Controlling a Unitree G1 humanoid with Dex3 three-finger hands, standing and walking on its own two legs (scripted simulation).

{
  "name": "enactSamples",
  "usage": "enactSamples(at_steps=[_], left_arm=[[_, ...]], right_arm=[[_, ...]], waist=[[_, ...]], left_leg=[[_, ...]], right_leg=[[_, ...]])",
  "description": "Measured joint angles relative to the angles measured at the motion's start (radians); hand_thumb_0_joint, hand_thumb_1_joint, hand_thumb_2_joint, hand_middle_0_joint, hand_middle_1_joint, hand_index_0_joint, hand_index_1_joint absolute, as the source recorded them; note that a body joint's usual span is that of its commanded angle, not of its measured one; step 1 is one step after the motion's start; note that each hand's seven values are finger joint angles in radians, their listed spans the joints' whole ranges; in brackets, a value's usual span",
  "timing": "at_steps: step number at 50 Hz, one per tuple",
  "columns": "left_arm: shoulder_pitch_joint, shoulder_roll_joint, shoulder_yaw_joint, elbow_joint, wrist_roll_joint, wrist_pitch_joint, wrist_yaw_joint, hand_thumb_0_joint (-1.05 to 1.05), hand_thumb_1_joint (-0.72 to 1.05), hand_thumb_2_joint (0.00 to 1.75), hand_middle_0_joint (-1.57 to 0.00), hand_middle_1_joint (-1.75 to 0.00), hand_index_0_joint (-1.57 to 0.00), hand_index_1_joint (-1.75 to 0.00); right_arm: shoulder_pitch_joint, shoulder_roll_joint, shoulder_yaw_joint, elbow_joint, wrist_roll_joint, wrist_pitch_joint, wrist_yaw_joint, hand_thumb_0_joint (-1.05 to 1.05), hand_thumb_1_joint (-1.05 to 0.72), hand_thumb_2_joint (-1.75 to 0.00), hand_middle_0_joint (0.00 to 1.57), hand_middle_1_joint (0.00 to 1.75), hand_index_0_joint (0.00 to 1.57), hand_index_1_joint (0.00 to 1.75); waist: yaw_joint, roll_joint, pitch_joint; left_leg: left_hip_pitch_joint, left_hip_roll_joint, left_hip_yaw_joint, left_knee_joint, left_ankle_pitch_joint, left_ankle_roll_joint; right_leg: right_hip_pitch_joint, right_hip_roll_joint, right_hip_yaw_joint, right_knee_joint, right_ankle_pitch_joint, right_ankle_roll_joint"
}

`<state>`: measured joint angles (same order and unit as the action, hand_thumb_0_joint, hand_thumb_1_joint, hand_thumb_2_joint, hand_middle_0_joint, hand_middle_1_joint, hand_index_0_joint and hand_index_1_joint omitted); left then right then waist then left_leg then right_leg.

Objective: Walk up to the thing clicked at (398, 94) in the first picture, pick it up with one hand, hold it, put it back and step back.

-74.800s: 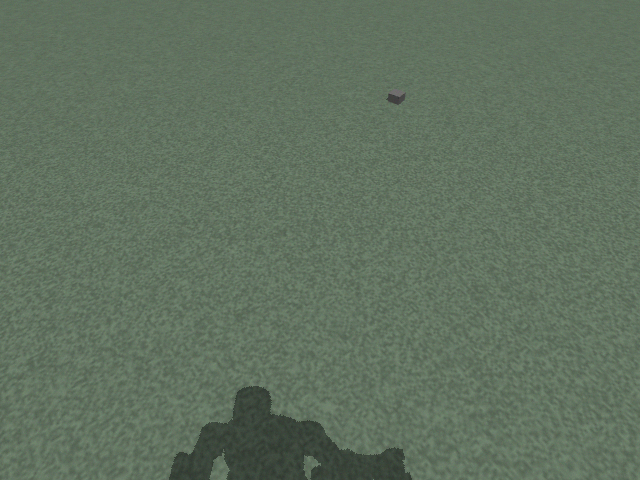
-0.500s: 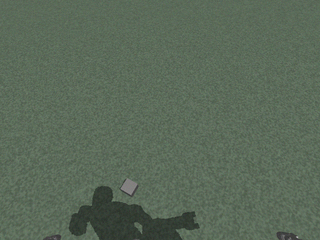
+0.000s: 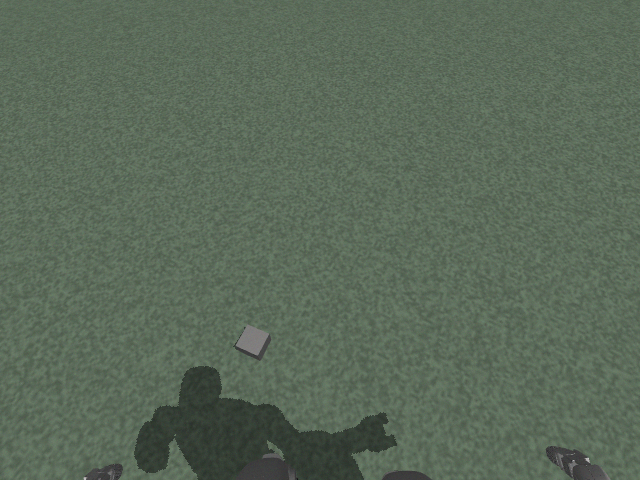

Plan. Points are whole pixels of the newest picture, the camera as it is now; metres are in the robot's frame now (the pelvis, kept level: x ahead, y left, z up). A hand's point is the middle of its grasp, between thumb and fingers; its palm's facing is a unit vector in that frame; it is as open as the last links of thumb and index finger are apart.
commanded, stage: step back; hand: left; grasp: from above
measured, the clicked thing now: (253, 342) +0.54 +0.22 -0.73
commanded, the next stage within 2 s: none
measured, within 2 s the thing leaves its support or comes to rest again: neither
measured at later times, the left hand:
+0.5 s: hand out of the picture -0.02 +0.30 -0.14, palm faces +0.08 -0.92 -0.37, open 7.4 cm
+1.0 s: hand out of the picture -0.22 +0.25 -0.12, palm faces +0.03 -0.90 -0.44, open 7.4 cm
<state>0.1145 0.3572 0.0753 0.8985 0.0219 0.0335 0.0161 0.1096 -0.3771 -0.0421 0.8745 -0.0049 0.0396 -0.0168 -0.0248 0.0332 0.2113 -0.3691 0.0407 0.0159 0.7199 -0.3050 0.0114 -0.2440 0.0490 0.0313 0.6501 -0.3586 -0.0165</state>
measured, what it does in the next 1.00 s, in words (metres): walks backwards: left foot, then right foot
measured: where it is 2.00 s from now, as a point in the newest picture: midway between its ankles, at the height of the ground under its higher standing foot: outside the picture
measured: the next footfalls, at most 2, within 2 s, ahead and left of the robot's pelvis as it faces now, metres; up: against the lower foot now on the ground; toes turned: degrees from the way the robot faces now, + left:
left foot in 0.34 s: -0.06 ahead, +0.13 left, +0.00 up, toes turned +2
right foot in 0.78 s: -0.22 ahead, -0.14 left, +0.00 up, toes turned +0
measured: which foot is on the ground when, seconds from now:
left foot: down 0.00-0.00, up 0.02-0.32, down 0.34-0.80, up 0.82-1.00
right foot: down 0.00-0.36, up 0.38-0.76, down 0.78-1.00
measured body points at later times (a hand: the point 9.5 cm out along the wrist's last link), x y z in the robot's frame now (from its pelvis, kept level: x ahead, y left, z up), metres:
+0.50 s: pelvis -0.13 +0.02 +0.01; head -0.07 +0.05 +0.46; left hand -0.03 +0.35 -0.11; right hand -0.01 -0.28 -0.09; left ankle -0.10 +0.13 -0.72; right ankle -0.12 -0.12 -0.63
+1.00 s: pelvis -0.29 -0.02 +0.01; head -0.25 -0.05 +0.46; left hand -0.22 +0.30 -0.09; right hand -0.20 -0.35 -0.12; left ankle -0.30 +0.11 -0.65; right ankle -0.26 -0.14 -0.72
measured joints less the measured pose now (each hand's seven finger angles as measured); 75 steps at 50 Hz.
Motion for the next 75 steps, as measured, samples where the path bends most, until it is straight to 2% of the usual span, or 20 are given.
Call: enactSamples(at_steps=[3, 8, 14, 18, 22, 27, 33, 38, 40, 43, 45, 48, 54, 56, 58, 61, 65, 70, 73, 75], left_arm=[[0.020, -0.011, -0.009, -0.016, -0.002, -0.005, -0.010, 0.01, 0.91, 0.90, -0.21, -0.30, -0.20, -0.30], [0.020, -0.028, -0.012, -0.054, -0.001, 0.002, -0.003, 0.01, 0.90, 0.90, -0.21, -0.30, -0.20, -0.30], [-0.008, -0.011, -0.013, -0.125, 0.004, -0.006, 0.008, 0.01, 0.90, 0.90, -0.21, -0.30, -0.20, -0.30], [-0.023, 0.027, -0.011, -0.138, -0.007, 0.010, 0.003, 0.01, 0.90, 0.90, -0.21, -0.30, -0.20, -0.30], [-0.013, 0.039, 0.002, -0.091, -0.012, 0.034, 0.013, 0.01, 0.90, 0.90, -0.21, -0.30, -0.20, -0.30], [0.038, 0.048, 0.016, -0.073, -0.017, 0.028, 0.009, 0.01, 0.91, 0.90, -0.20, -0.30, -0.20, -0.30], [0.088, 0.051, 0.018, -0.056, -0.012, 0.035, 0.001, 0.01, 0.91, 0.90, -0.20, -0.30, -0.20, -0.30], [0.108, 0.041, 0.014, -0.039, -0.009, 0.023, -0.019, 0.01, 0.91, 0.90, -0.20, -0.30, -0.20, -0.30], [0.113, 0.017, 0.015, -0.027, 0.003, 0.014, -0.024, 0.01, 0.91, 0.90, -0.20, -0.30, -0.20, -0.30], [0.140, 0.001, 0.005, -0.036, 0.012, 0.018, -0.030, 0.01, 0.91, 0.90, -0.21, -0.30, -0.20, -0.30], [0.143, -0.011, 0.003, -0.036, 0.016, 0.022, -0.023, 0.01, 0.90, 0.90, -0.21, -0.30, -0.20, -0.30], [0.124, -0.013, 0.005, -0.052, 0.021, 0.023, -0.013, 0.01, 0.90, 0.90, -0.21, -0.30, -0.20, -0.30], [0.036, 0.011, 0.001, -0.128, 0.016, 0.006, 0.008, 0.01, 0.90, 0.90, -0.21, -0.30, -0.20, -0.30], [0.007, 0.022, -0.004, -0.146, 0.006, 0.009, 0.007, 0.01, 0.90, 0.90, -0.21, -0.30, -0.20, -0.30], [-0.025, 0.038, -0.004, -0.145, -0.001, 0.019, 0.007, 0.01, 0.90, 0.90, -0.21, -0.30, -0.20, -0.30], [-0.030, 0.032, -0.001, -0.118, -0.009, 0.038, 0.013, 0.01, 0.90, 0.90, -0.21, -0.30, -0.20, -0.30], [-0.008, 0.032, 0.001, -0.094, -0.020, 0.038, 0.011, 0.01, 0.91, 0.90, -0.21, -0.30, -0.20, -0.30], [0.032, 0.031, -0.002, -0.073, -0.012, 0.025, 0.001, 0.01, 0.91, 0.90, -0.21, -0.30, -0.20, -0.30], [0.053, 0.033, -0.006, -0.047, -0.008, 0.012, -0.003, 0.01, 0.90, 0.90, -0.21, -0.30, -0.20, -0.30], [0.057, 0.010, -0.006, -0.019, 0.004, 0.003, -0.005, 0.01, 0.91, 0.90, -0.21, -0.30, -0.20, -0.30]], right_arm=[[-0.010, -0.001, -0.004, 0.016, 0.008, 0.019, -0.008, 0.01, -0.90, -0.90, 0.20, 0.30, 0.21, 0.30], [0.016, -0.025, -0.002, 0.012, 0.013, 0.007, -0.011, 0.01, -0.90, -0.90, 0.20, 0.30, 0.21, 0.30], [0.043, -0.036, -0.007, 0.013, 0.001, 0.007, -0.009, 0.01, -0.90, -0.90, 0.20, 0.30, 0.21, 0.30], [0.044, -0.017, -0.015, 0.017, -0.015, -0.010, 0.003, 0.01, -0.90, -0.90, 0.20, 0.30, 0.21, 0.30], [0.043, 0.008, 0.000, 0.015, -0.028, -0.015, 0.021, 0.01, -0.90, -0.90, 0.20, 0.30, 0.21, 0.30], [0.035, 0.029, 0.006, 0.001, -0.026, -0.016, 0.009, 0.01, -0.90, -0.90, 0.20, 0.30, 0.21, 0.30], [0.000, 0.028, 0.005, -0.051, -0.021, -0.024, 0.003, 0.01, -0.90, -0.90, 0.20, 0.30, 0.21, 0.30], [-0.022, 0.002, 0.000, -0.072, -0.023, -0.005, 0.010, 0.01, -0.90, -0.90, 0.20, 0.30, 0.21, 0.30], [-0.027, -0.020, -0.010, -0.062, -0.016, 0.007, 0.009, 0.01, -0.90, -0.90, 0.20, 0.30, 0.21, 0.30], [0.005, -0.024, -0.023, -0.033, -0.008, 0.025, -0.004, 0.01, -0.90, -0.90, 0.20, 0.30, 0.21, 0.30], [0.035, -0.033, -0.025, -0.024, 0.000, 0.021, -0.006, 0.01, -0.90, -0.90, 0.20, 0.30, 0.21, 0.30], [0.078, -0.041, -0.023, -0.016, 0.001, 0.011, -0.008, 0.01, -0.90, -0.90, 0.20, 0.30, 0.21, 0.30], [0.119, -0.027, -0.017, 0.006, -0.009, 0.014, -0.008, 0.01, -0.90, -0.90, 0.20, 0.30, 0.21, 0.30], [0.120, -0.020, -0.015, 0.007, -0.011, 0.006, -0.004, 0.01, -0.90, -0.90, 0.20, 0.30, 0.21, 0.30], [0.105, 0.006, -0.016, 0.017, -0.020, -0.001, -0.002, 0.01, -0.90, -0.90, 0.20, 0.30, 0.21, 0.30], [0.093, 0.018, -0.001, 0.012, -0.026, -0.003, 0.013, 0.01, -0.90, -0.90, 0.20, 0.30, 0.21, 0.30], [0.066, 0.027, 0.010, 0.000, -0.031, -0.004, 0.006, 0.01, -0.90, -0.90, 0.20, 0.30, 0.21, 0.30], [0.008, 0.010, 0.003, -0.048, -0.033, -0.005, 0.004, 0.01, -0.90, -0.90, 0.20, 0.30, 0.21, 0.30], [-0.025, -0.010, 0.004, -0.068, -0.024, 0.005, 0.008, 0.01, -0.90, -0.90, 0.20, 0.30, 0.21, 0.30], [-0.048, -0.031, -0.004, -0.060, -0.015, 0.016, 0.007, 0.01, -0.90, -0.90, 0.20, 0.30, 0.21, 0.30]], waist=[[0.012, -0.006, -0.013], [0.027, 0.001, -0.036], [0.030, -0.009, -0.028], [0.026, -0.059, -0.015], [0.015, -0.068, -0.020], [0.031, -0.075, -0.038], [0.041, -0.069, -0.023], [0.045, -0.046, -0.033], [0.036, 0.004, -0.035], [0.055, -0.009, -0.061], [0.054, -0.008, -0.072], [0.044, -0.004, -0.077], [0.026, -0.016, -0.048], [0.018, -0.026, -0.038], [0.023, -0.077, -0.013], [0.008, -0.068, -0.019], [0.014, -0.064, -0.044], [0.035, -0.047, -0.039], [0.048, -0.033, -0.043], [0.037, 0.024, -0.031]], left_leg=[[-0.060, -0.089, -0.096, 0.225, -0.199, 0.000], [-0.083, -0.162, -0.162, 0.434, -0.203, -0.019], [0.031, -0.107, -0.102, 0.185, -0.211, -0.028], [0.121, -0.093, -0.044, -0.063, -0.048, 0.005], [0.096, -0.071, -0.045, -0.064, -0.021, 0.023], [0.079, -0.038, -0.030, -0.143, 0.060, 0.023], [0.025, -0.005, 0.002, -0.140, 0.115, 0.017], [-0.054, 0.021, 0.019, -0.099, 0.152, -0.013], [-0.093, 0.032, -0.021, -0.054, 0.115, -0.019], [-0.158, -0.081, -0.108, 0.179, -0.116, -0.024], [-0.173, -0.137, -0.142, 0.323, -0.130, -0.021], [-0.139, -0.161, -0.146, 0.419, -0.145, -0.028], [0.052, -0.099, -0.080, 0.157, -0.208, -0.029], [0.129, -0.076, -0.048, -0.023, -0.120, -0.016], [0.143, -0.102, -0.021, -0.070, -0.059, 0.001], [0.108, -0.075, -0.033, -0.052, -0.041, 0.013], [0.077, -0.038, -0.031, -0.100, 0.025, 0.010], [0.010, 0.001, -0.009, -0.102, 0.084, 0.001], [-0.052, 0.022, 0.006, -0.059, 0.100, -0.022], [-0.090, 0.041, -0.044, -0.009, 0.061, -0.021]], right_leg=[[-0.017, -0.021, 0.007, 0.012, 0.005, -0.012], [-0.030, -0.047, 0.005, -0.058, 0.074, -0.006], [-0.083, -0.073, -0.031, -0.040, 0.108, 0.008], [-0.144, -0.104, -0.031, 0.047, 0.098, 0.028], [-0.215, 0.023, 0.094, 0.331, -0.156, 0.001], [-0.225, 0.076, 0.122, 0.576, -0.148, 0.022], [-0.108, 0.022, 0.100, 0.410, -0.165, 0.056], [0.023, -0.038, 0.021, 0.066, -0.083, 0.020], [0.032, -0.017, -0.009, 0.022, -0.055, 0.011], [-0.007, -0.049, 0.003, 0.043, -0.033, 0.000], [-0.013, -0.066, 0.002, 0.011, 0.003, 0.004], [-0.034, -0.078, -0.014, -0.019, 0.046, 0.003], [-0.109, -0.101, -0.069, 0.006, 0.093, 0.006], [-0.147, -0.112, -0.085, 0.042, 0.097, 0.013], [-0.178, -0.134, -0.052, 0.088, 0.097, 0.013], [-0.229, -0.028, 0.042, 0.319, -0.139, 0.007], [-0.235, 0.048, 0.088, 0.550, -0.168, 0.010], [-0.094, -0.001, 0.042, 0.330, -0.170, 0.040], [0.019, -0.035, 0.007, 0.044, -0.064, 0.024], [0.024, -0.002, -0.024, 0.012, -0.046, 0.010]])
